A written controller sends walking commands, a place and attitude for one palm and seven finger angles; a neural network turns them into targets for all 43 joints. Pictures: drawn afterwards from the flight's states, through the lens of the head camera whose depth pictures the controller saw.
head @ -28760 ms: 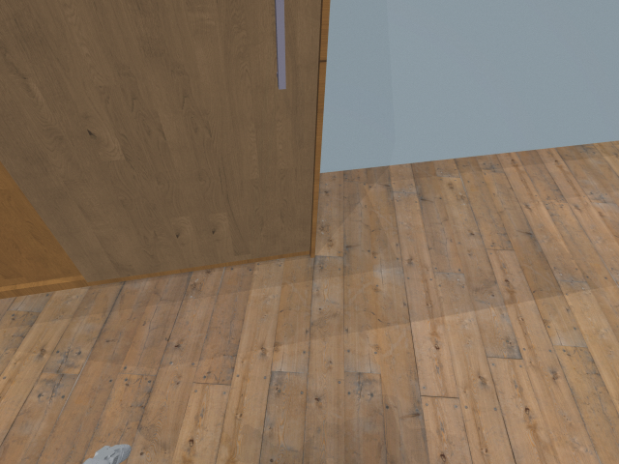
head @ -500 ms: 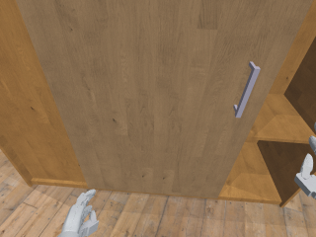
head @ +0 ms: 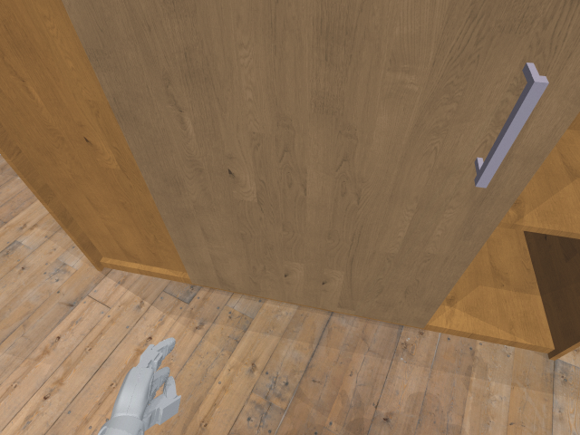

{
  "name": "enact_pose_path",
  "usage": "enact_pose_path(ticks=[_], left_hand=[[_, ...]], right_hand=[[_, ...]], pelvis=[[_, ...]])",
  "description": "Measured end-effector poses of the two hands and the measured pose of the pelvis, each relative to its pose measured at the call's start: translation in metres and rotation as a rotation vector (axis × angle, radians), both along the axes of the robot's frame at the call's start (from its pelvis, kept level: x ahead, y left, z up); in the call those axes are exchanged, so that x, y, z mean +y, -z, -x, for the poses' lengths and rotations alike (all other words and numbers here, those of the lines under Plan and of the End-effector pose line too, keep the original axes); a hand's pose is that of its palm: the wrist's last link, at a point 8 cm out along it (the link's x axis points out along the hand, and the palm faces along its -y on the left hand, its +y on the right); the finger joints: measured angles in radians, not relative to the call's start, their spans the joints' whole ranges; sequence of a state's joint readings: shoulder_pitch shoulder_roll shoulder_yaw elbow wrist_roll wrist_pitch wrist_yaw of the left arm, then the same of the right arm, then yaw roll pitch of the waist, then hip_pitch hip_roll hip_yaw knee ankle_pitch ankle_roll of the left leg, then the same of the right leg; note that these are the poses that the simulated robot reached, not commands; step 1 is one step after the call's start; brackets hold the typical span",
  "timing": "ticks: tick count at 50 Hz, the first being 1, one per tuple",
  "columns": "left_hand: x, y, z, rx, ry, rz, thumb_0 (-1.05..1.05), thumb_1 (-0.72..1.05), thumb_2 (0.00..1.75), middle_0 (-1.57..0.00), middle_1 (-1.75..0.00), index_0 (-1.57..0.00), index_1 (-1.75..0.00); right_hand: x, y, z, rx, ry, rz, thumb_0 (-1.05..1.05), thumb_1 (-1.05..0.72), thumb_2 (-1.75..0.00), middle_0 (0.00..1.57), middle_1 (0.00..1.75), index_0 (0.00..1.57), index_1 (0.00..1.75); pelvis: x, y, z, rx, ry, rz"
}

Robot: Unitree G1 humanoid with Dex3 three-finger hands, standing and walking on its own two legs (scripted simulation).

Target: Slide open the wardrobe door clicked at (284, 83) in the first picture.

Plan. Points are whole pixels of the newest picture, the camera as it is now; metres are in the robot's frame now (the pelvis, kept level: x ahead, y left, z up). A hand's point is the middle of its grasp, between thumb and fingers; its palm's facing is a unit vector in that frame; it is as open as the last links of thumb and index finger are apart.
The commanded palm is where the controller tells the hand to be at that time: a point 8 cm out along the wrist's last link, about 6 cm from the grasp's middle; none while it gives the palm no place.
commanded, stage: step back with the hand held close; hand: right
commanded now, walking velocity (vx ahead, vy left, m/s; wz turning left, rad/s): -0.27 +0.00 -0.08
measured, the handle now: (503, 130) +0.55 -0.32 +0.12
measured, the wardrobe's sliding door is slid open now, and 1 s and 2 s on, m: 0.43 0.43 0.43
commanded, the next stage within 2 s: stop stepping back and stand still in 0.80 s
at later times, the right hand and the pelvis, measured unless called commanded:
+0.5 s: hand out of the picture +0.11 -0.32 +0.18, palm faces +0.50 +0.76 -0.42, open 7.4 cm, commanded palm +0.05 -0.35 +0.18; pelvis -0.07 -0.04 +0.01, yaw -4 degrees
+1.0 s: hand out of the picture -0.01 -0.34 +0.19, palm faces +0.33 +0.81 -0.48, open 7.4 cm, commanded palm -0.07 -0.39 +0.18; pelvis -0.20 -0.09 +0.01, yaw -1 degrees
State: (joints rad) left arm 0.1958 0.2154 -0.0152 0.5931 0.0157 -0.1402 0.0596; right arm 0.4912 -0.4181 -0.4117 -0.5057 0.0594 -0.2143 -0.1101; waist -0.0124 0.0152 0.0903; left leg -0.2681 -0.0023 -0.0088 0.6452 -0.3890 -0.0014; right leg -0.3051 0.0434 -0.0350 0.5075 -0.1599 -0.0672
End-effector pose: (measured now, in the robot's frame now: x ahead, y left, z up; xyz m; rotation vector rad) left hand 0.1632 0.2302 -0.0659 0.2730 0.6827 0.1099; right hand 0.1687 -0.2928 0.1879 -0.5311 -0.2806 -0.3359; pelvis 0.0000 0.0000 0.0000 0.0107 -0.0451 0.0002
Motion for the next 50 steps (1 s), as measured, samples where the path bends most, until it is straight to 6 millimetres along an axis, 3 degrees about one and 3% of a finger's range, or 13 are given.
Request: enact_pose_path(ticks=[6,13,17,22,26,31,36,41,50], left_hand=[[-0.01,0.012,0.026,0.055,-0.019,0.047,0.02,0.9,0.9,-0.21,-0.3,-0.2,-0.3],[-0.011,0.018,0.049,0.1,-0.067,-0.007,0.02,0.9,0.9,-0.21,-0.3,-0.2,-0.3],[-0.022,0.01,0.051,0.073,-0.054,-0.043,0.02,0.9,0.9,-0.21,-0.3,-0.2,-0.3],[-0.048,-0.006,0.048,0.024,0.035,-0.034,0.02,0.9,0.9,-0.2,-0.3,-0.2,-0.3],[-0.068,-0.014,0.046,-0.018,0.097,-0.005,0.02,0.9,0.9,-0.21,-0.3,-0.2,-0.3],[-0.082,-0.006,0.055,-0.031,0.118,0.006,0.01,0.9,0.9,-0.21,-0.3,-0.2,-0.3],[-0.09,-0.007,0.082,-0.012,0.065,-0.02,0.02,0.9,0.9,-0.21,-0.3,-0.2,-0.3],[-0.101,-0.01,0.124,-0.01,0.052,-0.009,0.02,0.9,0.9,-0.21,-0.3,-0.2,-0.3],[-0.097,-0.015,0.22,0.09,-0.012,-0.019,0.02,0.9,0.9,-0.21,-0.3,-0.2,-0.3]], right_hand=[[0.0,-0.014,0.016,0.022,-0.034,0.116,0.01,-0.89,-0.9,0.21,0.31,0.22,0.3],[-0.022,-0.002,0.044,-0.009,0.002,0.059,0.01,-0.89,-0.9,0.21,0.31,0.22,0.3],[-0.044,0.004,0.062,-0.031,0.046,0.039,0.01,-0.89,-0.9,0.21,0.31,0.22,0.3],[-0.064,-0.004,0.087,-0.055,0.115,0.018,0.01,-0.89,-0.9,0.21,0.31,0.22,0.3],[-0.063,-0.009,0.109,-0.057,0.114,0.001,0.02,-0.89,-0.9,0.21,0.31,0.21,0.3],[-0.058,-0.005,0.131,-0.067,0.046,0.007,0.01,-0.89,-0.9,0.21,0.3,0.21,0.3],[-0.076,0.003,0.134,-0.123,0.008,-0.022,0.01,-0.89,-0.9,0.21,0.31,0.22,0.3],[-0.091,0.004,0.14,-0.077,-0.014,-0.027,0.01,-0.89,-0.9,0.21,0.31,0.22,0.3],[-0.087,-0.019,0.211,-0.007,-0.071,0.05,0.02,-0.89,-0.9,0.21,0.31,0.22,0.3]], pelvis=[[-0.005,0.002,0.015,0.035,0.001,-0.022],[-0.021,0.008,0.027,0.021,0.043,-0.041],[-0.031,0.009,0.039,0.012,0.038,-0.043],[-0.039,-0.002,0.058,0.038,0.061,-0.082],[-0.043,-0.005,0.076,0.069,0.065,-0.082],[-0.051,0.004,0.105,0.05,0.032,-0.064],[-0.066,0.01,0.115,0.04,0.028,-0.043],[-0.078,0.002,0.156,0.018,0.02,-0.05],[-0.085,-0.013,0.204,0.065,0.01,-0.095]])
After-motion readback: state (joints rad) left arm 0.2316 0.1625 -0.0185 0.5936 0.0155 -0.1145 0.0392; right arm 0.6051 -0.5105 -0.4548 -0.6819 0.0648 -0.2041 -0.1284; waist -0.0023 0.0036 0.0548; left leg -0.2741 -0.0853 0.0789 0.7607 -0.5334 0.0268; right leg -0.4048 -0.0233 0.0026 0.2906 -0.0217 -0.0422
